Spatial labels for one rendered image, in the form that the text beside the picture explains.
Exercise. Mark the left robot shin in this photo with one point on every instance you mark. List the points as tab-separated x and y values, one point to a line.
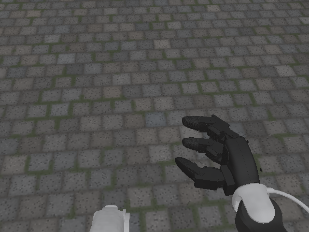
107	206

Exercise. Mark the robot right hand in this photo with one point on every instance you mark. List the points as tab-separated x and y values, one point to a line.
225	147

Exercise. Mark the right robot forearm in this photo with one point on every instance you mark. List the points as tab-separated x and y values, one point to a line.
256	211

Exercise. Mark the robot left thigh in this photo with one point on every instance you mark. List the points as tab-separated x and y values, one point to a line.
111	219

